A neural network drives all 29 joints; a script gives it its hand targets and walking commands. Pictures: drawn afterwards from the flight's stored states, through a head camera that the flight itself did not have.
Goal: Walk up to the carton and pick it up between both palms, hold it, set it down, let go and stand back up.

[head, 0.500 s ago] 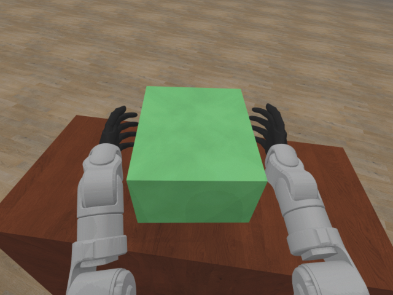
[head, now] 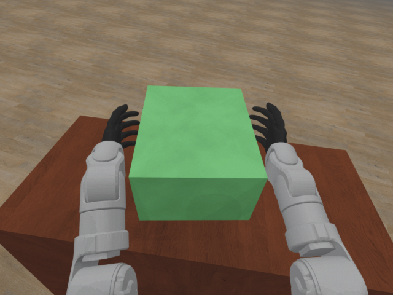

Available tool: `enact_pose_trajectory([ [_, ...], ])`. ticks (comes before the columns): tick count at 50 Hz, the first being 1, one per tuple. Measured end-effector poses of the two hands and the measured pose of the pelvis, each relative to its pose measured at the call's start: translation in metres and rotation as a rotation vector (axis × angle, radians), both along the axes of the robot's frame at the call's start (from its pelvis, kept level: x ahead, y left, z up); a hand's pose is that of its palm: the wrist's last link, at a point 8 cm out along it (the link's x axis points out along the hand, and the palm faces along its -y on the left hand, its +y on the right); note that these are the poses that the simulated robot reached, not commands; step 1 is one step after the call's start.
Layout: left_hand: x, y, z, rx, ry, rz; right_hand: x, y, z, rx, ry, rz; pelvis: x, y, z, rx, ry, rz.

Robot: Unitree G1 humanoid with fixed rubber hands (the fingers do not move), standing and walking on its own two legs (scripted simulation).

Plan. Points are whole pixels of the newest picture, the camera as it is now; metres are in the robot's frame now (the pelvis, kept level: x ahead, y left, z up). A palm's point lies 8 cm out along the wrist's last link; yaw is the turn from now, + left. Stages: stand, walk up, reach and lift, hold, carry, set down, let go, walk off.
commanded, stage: hold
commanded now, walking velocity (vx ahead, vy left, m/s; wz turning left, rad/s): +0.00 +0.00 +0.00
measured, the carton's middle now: (194, 148) +0.40 +0.01 +0.12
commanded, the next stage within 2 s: none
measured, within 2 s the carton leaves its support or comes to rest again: neither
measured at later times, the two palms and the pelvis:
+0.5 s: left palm (115, 146) +0.35 +0.16 +0.17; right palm (277, 146) +0.36 -0.16 +0.17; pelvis +0.00 +0.00 +0.00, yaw +0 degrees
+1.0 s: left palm (115, 145) +0.36 +0.16 +0.16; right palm (276, 142) +0.36 -0.15 +0.17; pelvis +0.00 +0.00 +0.00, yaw +0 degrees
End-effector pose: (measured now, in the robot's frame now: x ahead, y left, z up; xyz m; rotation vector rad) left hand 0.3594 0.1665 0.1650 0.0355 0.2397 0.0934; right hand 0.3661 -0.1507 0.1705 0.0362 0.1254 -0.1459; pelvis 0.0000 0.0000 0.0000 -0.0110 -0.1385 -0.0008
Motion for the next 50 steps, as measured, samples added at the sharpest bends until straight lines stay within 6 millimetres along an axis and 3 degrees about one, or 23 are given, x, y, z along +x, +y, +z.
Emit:
enact_pose_trajectory([
  [11,0.0,-0.009,-0.004,0.011,-0.008,-0.01,-0.002,-0.009,0.003,0.004,-0.017,-0.006,0.008,-0.005,0.0,-0.001,-0.021,0.008],
  [24,-0.007,-0.005,0.001,0.02,-0.012,-0.008,-0.009,-0.005,-0.002,0.021,-0.025,-0.004,0.001,-0.002,0.0,0.001,-0.011,0.001],
  [34,-0.006,0.001,0.001,0.002,-0.011,0.002,-0.005,0.002,0.008,-0.008,-0.027,0.004,-0.002,-0.003,0.0,0.002,-0.007,0.003],
  [50,0.0,-0.003,-0.005,0.01,0.018,-0.01,-0.001,-0.002,0.001,-0.002,-0.004,-0.005,0.002,0.0,0.0,0.002,-0.027,0.003],
])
